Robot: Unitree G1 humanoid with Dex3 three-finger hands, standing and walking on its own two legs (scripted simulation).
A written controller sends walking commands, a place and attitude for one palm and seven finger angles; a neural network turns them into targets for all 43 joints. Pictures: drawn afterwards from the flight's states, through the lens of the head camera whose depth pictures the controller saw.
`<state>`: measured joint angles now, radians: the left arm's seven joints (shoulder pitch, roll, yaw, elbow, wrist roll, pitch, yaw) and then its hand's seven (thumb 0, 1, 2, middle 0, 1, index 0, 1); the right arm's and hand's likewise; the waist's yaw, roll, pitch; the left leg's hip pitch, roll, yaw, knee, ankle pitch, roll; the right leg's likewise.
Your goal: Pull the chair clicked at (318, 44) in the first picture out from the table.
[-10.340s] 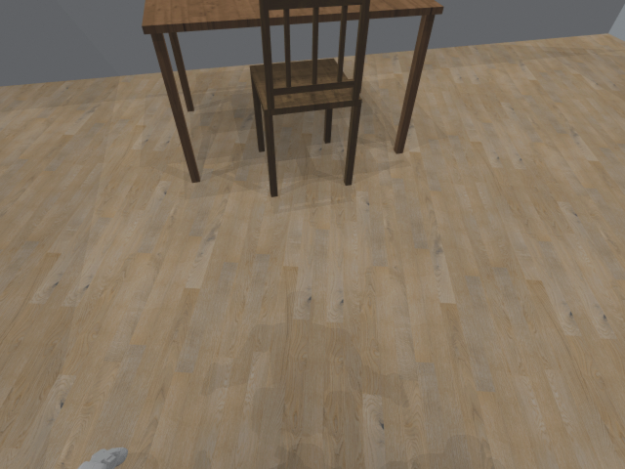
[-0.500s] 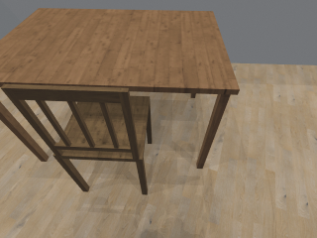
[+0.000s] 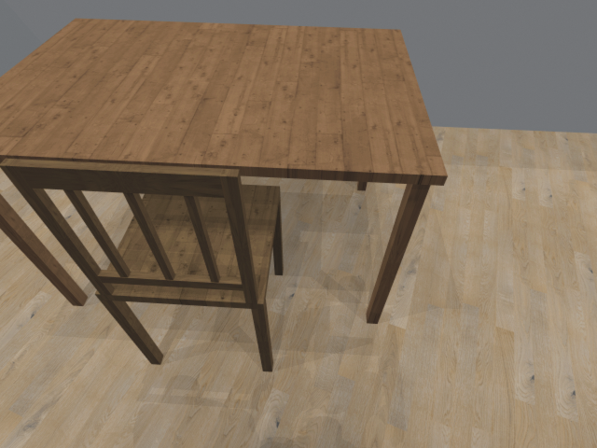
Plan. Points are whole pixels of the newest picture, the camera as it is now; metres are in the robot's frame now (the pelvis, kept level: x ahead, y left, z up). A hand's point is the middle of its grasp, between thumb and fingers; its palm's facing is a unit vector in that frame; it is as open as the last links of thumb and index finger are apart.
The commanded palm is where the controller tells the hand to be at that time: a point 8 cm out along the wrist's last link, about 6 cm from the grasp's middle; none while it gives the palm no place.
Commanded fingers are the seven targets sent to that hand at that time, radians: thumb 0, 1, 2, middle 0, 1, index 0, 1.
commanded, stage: look again from close up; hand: left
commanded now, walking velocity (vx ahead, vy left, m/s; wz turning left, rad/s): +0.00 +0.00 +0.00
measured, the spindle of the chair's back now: (152, 239) +0.49 +0.33 -0.09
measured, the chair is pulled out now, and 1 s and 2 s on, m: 0.00 0.00 0.00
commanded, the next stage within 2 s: shuffle to correct the standing spot in 0.14 s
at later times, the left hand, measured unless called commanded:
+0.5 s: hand out of the picture -0.01 +0.18 -0.18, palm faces +0.13 -0.98 -0.15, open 7.4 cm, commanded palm none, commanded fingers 0.00 0.90 0.90 -0.20 -0.30 -0.20 -0.30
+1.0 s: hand out of the picture +0.14 +0.22 -0.18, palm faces +0.07 -0.97 -0.25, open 7.3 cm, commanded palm none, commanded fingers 0.00 0.90 0.90 -0.20 -0.30 -0.20 -0.30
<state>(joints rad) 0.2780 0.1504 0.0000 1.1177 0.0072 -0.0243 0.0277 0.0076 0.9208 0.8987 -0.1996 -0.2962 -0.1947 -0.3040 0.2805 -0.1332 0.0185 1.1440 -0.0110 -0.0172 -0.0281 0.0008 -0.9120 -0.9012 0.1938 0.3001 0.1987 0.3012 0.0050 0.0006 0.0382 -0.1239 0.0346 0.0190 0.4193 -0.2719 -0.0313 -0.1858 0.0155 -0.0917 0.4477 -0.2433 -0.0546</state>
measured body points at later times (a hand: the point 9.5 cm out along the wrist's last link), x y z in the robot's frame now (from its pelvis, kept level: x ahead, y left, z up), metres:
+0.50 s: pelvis +0.02 +0.02 -0.01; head +0.02 +0.04 +0.44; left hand -0.02 +0.23 -0.17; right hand -0.01 -0.19 -0.16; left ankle -0.02 +0.13 -0.73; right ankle +0.00 -0.08 -0.74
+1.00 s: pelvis +0.08 +0.03 -0.01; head +0.13 +0.02 +0.44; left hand +0.13 +0.27 -0.16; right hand +0.06 -0.16 -0.18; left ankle +0.00 +0.13 -0.74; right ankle +0.10 -0.07 -0.74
